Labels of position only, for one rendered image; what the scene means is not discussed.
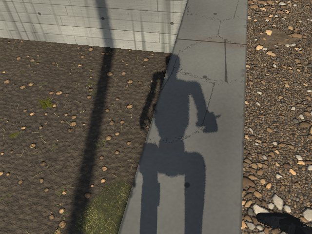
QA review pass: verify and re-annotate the right robot hand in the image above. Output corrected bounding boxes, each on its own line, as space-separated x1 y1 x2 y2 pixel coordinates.
256 213 312 234

